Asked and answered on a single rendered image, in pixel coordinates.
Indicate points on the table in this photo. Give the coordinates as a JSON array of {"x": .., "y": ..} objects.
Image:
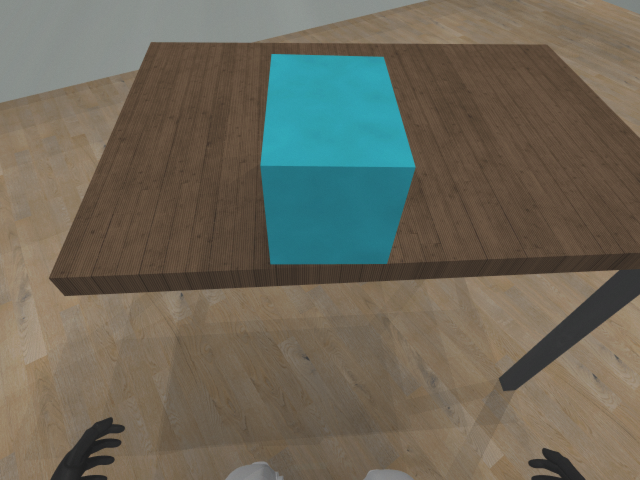
[{"x": 521, "y": 168}]

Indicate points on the robot left hand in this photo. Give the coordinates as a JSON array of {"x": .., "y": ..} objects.
[{"x": 76, "y": 461}]

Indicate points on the robot right hand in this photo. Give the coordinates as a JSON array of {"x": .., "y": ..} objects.
[{"x": 556, "y": 463}]

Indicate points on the carton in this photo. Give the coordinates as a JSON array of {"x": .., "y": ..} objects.
[{"x": 336, "y": 165}]

